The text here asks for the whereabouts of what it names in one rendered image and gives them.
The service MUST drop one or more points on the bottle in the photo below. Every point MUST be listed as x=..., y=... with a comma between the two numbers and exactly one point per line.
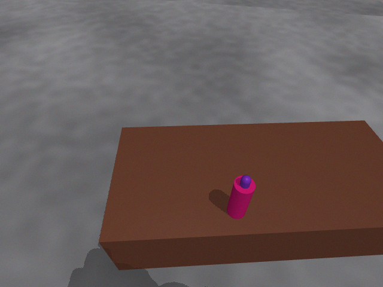
x=242, y=192

